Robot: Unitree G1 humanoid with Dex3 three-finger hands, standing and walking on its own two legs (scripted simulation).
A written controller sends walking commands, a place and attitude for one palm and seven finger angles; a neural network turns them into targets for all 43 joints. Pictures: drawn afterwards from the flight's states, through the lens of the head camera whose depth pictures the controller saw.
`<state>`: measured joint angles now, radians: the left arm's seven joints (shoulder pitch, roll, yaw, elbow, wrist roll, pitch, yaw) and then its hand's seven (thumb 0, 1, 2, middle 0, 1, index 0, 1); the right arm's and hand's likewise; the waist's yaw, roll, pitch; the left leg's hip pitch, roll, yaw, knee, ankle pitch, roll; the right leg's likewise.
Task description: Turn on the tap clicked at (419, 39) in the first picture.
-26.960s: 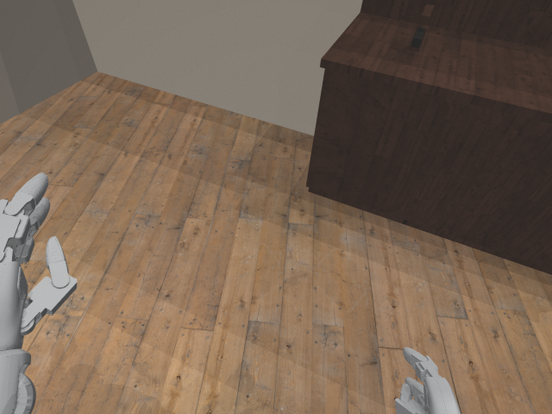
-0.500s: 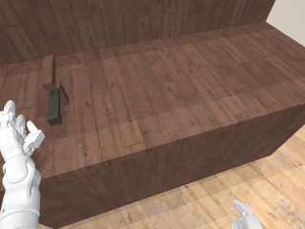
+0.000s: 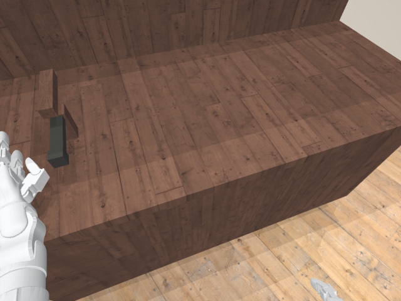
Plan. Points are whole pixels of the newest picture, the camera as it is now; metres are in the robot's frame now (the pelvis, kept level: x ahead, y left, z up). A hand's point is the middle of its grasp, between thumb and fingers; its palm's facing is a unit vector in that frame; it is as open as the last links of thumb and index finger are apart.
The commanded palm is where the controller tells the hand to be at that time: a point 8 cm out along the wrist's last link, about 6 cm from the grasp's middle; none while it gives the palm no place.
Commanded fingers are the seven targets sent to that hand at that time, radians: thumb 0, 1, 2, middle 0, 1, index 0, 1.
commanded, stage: reach beside the lever's end, fingers flat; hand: left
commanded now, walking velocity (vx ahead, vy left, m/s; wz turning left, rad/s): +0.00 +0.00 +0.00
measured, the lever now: (58, 157) +0.36 +0.31 +0.08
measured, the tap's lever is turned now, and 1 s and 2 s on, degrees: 0 3 30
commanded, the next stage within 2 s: push the lever round in 0.04 s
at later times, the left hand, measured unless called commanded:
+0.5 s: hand (55, 173) +0.33 +0.30 +0.08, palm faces +0.57 -0.82 -0.05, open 7.8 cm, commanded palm +0.28 +0.33 +0.07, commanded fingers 0.00 0.90 0.90 -0.15 -0.15 -0.15 -0.15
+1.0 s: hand (62, 173) +0.33 +0.29 +0.07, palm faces +0.62 -0.78 -0.05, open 7.7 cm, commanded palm +0.29 +0.31 +0.07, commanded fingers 0.00 0.90 0.90 -0.15 -0.15 -0.15 -0.15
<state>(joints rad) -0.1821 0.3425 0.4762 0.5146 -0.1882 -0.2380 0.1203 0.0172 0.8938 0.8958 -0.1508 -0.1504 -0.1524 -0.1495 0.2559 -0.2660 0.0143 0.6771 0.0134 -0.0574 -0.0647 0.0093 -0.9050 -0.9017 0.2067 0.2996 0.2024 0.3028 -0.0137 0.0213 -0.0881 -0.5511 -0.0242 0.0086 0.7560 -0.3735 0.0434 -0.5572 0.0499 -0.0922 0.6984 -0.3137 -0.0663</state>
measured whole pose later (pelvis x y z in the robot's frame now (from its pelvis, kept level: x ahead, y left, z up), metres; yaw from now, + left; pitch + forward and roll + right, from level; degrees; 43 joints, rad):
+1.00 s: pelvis -0.01 -0.01 +0.00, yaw +2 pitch +9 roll -1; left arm -0.22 0.26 0.37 0.49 -0.15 -0.26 0.25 0.01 0.92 0.92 -0.15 -0.15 -0.15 -0.15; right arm 0.22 -0.26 0.02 0.69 0.00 -0.05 -0.06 0.01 -0.91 -0.90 0.21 0.30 0.20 0.30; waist 0.00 0.03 -0.08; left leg -0.56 -0.03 -0.02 0.77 -0.37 0.03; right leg -0.56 0.05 -0.12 0.71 -0.32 -0.08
